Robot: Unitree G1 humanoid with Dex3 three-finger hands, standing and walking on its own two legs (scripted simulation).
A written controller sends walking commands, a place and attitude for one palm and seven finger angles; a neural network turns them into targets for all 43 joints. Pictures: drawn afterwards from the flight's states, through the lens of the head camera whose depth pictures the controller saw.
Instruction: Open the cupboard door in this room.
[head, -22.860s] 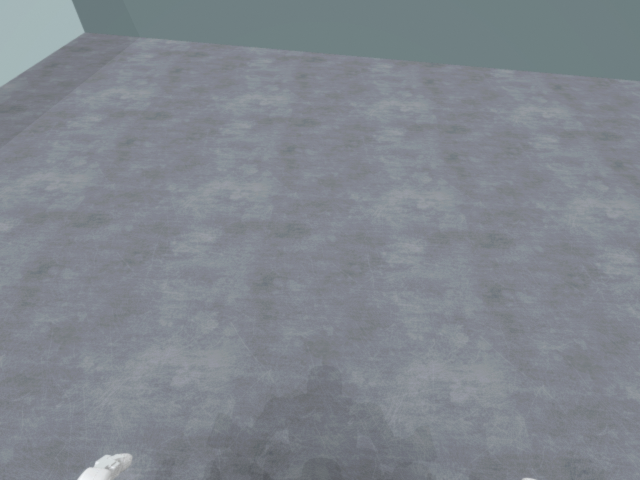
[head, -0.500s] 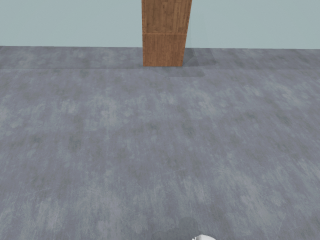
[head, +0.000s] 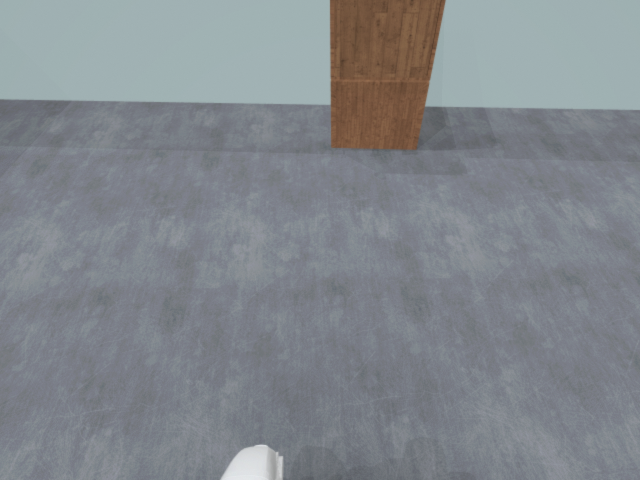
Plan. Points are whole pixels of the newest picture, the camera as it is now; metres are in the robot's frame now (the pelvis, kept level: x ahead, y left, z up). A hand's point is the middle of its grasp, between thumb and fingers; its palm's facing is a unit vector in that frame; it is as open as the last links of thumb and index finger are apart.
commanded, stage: turn or walk to find it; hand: left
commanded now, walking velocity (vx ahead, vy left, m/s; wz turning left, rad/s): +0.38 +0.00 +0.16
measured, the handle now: out of the picture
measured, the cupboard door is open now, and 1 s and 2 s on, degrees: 0 0 0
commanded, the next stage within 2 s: stand and wait in 1.06 s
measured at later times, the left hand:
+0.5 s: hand (174, 403) +0.26 +0.26 -0.17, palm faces +0.09 -0.98 -0.17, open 7.4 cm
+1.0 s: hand (237, 281) +0.49 +0.20 -0.16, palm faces +0.12 -0.96 -0.25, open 7.1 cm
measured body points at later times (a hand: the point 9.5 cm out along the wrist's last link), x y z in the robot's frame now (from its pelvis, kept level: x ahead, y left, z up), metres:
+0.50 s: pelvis +0.21 +0.08 +0.00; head +0.22 +0.09 +0.45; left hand +0.25 +0.32 -0.16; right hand +0.26 -0.17 -0.14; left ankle +0.19 +0.14 -0.74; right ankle +0.26 -0.08 -0.65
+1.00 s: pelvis +0.44 +0.01 -0.01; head +0.46 -0.02 +0.44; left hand +0.48 +0.25 -0.14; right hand +0.44 -0.22 -0.17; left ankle +0.41 +0.16 -0.64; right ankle +0.49 -0.06 -0.74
